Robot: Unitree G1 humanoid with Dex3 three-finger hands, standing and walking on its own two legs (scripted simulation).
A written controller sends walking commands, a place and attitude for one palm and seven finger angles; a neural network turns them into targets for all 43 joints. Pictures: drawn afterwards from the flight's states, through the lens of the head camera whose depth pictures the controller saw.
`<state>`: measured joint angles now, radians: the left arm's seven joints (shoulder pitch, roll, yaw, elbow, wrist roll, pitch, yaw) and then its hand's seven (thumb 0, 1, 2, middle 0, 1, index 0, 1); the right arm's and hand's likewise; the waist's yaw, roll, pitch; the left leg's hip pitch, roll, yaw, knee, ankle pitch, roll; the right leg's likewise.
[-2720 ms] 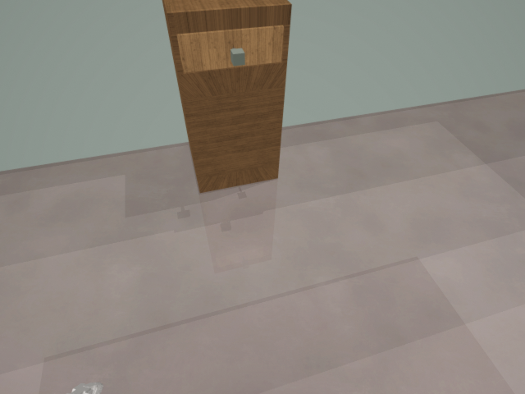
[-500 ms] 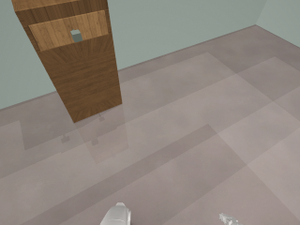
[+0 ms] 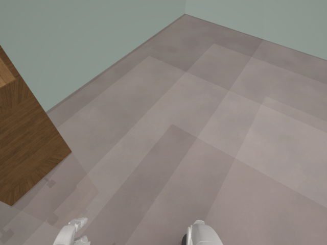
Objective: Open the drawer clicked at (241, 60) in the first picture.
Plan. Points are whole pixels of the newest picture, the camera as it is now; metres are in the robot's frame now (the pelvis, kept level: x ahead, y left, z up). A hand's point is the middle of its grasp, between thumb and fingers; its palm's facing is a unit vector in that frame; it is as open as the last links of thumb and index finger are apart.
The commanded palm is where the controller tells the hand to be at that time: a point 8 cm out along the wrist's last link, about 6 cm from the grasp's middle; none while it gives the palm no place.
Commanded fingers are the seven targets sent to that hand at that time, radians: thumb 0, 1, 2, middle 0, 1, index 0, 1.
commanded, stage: walk to a spot facing it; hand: left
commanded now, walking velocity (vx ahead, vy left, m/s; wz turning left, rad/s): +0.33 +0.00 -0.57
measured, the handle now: out of the picture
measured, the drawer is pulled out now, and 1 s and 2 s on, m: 0.00 0.00 0.00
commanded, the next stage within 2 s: turn to face it in 0.74 s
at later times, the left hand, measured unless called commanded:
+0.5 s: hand (105, 192) +0.30 +0.19 -0.18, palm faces -0.15 -0.97 -0.20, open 7.3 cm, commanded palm none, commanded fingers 0.00 0.90 0.90 -0.20 -0.30 -0.20 -0.30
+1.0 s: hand (146, 133) +0.52 +0.07 -0.17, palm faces -0.50 -0.84 -0.22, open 7.4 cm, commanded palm none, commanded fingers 0.00 0.90 0.90 -0.20 -0.30 -0.20 -0.30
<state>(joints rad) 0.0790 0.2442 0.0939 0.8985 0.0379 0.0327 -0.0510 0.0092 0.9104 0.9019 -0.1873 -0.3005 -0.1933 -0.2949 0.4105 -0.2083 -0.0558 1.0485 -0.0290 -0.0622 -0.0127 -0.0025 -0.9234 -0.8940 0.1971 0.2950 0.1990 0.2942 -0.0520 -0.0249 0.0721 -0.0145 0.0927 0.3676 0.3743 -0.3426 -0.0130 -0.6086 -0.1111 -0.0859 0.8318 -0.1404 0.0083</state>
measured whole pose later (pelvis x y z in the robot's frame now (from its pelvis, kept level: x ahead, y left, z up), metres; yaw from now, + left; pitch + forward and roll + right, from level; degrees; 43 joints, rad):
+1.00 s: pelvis +0.32 -0.04 -0.01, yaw -28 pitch +1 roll +0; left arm 0.11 0.20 0.06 0.94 0.03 0.00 0.00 0.01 0.91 0.90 -0.19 -0.30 -0.20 -0.30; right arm 0.33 -0.20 -0.06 1.04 -0.02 0.00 -0.01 0.00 -0.92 -0.89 0.20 0.30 0.20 0.29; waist -0.07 0.00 0.07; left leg -0.20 0.18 0.34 0.63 -0.40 -0.03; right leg -0.32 -0.07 -0.12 0.59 -0.26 0.01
